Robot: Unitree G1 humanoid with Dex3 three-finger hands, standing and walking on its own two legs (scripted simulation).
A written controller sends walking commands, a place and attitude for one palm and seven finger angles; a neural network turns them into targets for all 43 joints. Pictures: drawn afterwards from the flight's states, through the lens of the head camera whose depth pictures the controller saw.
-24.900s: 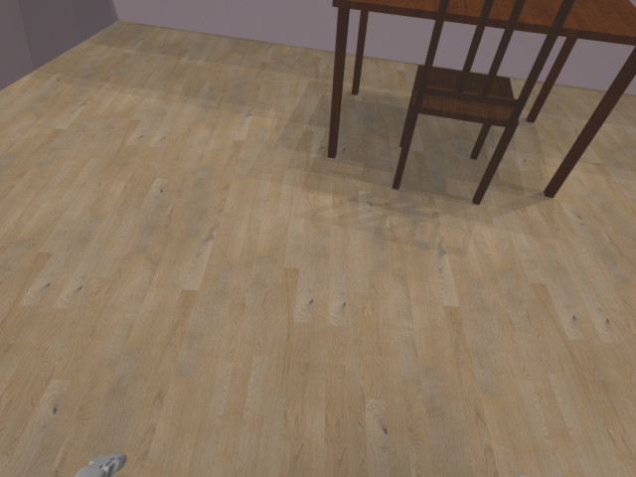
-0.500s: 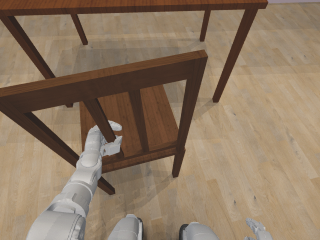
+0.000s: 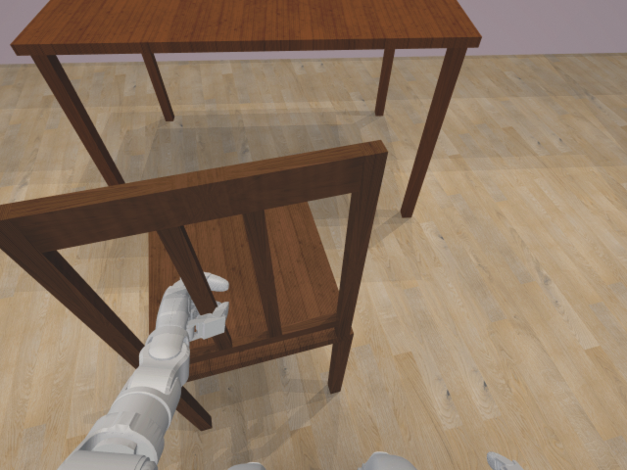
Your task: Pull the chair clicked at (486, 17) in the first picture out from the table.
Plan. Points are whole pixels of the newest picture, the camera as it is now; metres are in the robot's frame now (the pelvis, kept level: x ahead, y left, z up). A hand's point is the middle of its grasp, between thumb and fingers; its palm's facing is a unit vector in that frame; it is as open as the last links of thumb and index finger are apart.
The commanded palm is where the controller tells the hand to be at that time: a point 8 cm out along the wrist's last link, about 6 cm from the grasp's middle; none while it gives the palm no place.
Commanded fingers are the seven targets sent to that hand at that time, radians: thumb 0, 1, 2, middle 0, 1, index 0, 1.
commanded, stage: stop walking, hand still on the chair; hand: left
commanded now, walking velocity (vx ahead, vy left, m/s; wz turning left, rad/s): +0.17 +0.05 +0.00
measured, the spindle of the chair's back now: (203, 298) +0.36 +0.17 -0.04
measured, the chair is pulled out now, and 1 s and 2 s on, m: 0.58 0.65 0.65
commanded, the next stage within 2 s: open the thumb and straighten the fingers in 0.88 s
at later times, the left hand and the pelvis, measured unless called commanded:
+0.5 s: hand (207, 368) +0.26 +0.15 -0.05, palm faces +0.07 -0.98 -0.19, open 5.8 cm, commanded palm +0.24 +0.20 -0.03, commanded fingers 0.00 0.90 0.90 -0.50 -1.45 -0.50 -1.45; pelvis +0.02 +0.00 +0.02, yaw -2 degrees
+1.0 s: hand (208, 367) +0.26 +0.15 -0.05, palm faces +0.08 -0.98 -0.18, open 5.8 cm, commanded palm +0.23 +0.20 -0.03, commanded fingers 0.00 0.66 0.78 -0.50 -1.45 -0.50 -1.45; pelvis +0.04 +0.00 +0.02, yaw -1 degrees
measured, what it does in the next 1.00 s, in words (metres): stands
